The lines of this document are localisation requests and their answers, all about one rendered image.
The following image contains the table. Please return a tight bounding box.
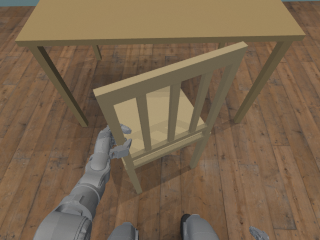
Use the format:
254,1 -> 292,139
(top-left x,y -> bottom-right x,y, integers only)
15,0 -> 306,127

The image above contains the robot left hand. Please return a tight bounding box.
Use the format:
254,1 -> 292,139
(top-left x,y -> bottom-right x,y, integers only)
94,123 -> 132,159

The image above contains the robot left forearm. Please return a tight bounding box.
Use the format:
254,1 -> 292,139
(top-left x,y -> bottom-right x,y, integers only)
33,152 -> 111,240

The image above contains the robot right hand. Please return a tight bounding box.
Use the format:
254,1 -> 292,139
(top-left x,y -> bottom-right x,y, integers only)
249,226 -> 270,240

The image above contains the chair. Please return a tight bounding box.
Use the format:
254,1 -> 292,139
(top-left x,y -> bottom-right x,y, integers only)
93,41 -> 248,194

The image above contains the robot right foot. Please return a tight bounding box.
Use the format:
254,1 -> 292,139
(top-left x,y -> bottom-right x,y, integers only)
180,214 -> 191,240

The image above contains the left robot upper arm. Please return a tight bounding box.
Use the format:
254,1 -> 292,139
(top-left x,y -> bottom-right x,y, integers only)
35,211 -> 92,240

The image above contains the right robot shin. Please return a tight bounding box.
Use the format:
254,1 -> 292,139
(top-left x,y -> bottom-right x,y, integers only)
187,214 -> 201,220

